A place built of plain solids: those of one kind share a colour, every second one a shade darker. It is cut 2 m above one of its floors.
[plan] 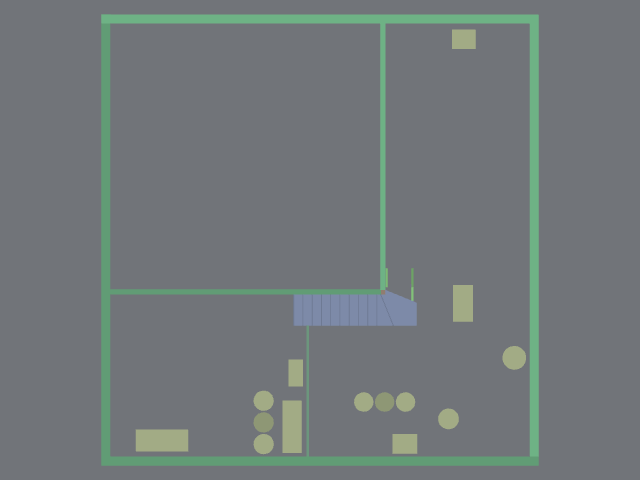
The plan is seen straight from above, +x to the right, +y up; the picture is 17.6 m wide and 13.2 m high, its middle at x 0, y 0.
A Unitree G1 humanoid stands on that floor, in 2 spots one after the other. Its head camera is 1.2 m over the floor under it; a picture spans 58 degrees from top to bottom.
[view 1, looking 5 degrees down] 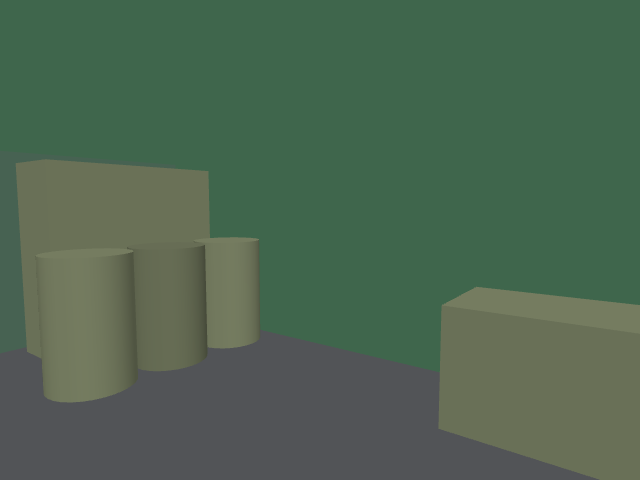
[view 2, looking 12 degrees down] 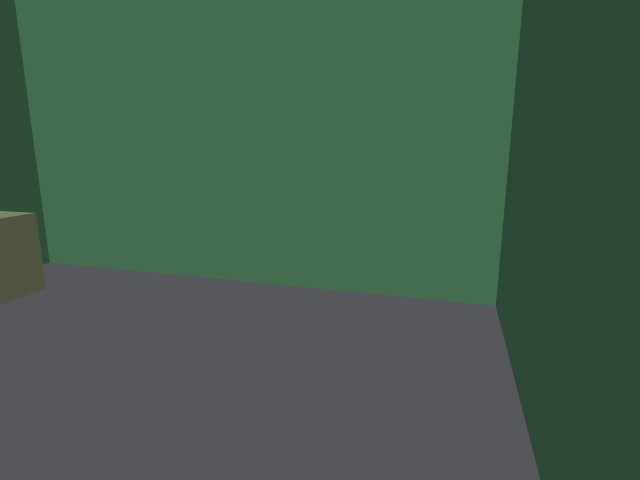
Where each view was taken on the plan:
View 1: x -4.41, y -3.06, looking -54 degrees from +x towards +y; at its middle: wall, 3.60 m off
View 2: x -2.32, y -1.88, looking -163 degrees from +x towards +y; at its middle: wall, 3.68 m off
